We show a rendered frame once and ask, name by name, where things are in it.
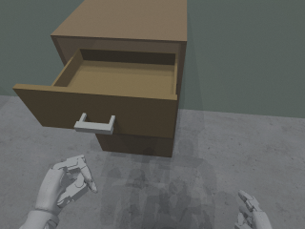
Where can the left robot hand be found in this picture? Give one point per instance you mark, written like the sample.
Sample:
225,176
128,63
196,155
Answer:
51,196

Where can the handle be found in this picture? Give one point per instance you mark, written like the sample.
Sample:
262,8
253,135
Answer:
92,127

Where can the drawer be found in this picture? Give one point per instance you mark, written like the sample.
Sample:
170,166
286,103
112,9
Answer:
138,87

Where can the robot left forearm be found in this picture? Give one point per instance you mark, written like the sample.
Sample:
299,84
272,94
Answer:
41,219

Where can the right robot hand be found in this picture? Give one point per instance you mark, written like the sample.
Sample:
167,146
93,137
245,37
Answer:
256,218

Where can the cabinet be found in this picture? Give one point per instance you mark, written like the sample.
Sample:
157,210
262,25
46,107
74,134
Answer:
129,25

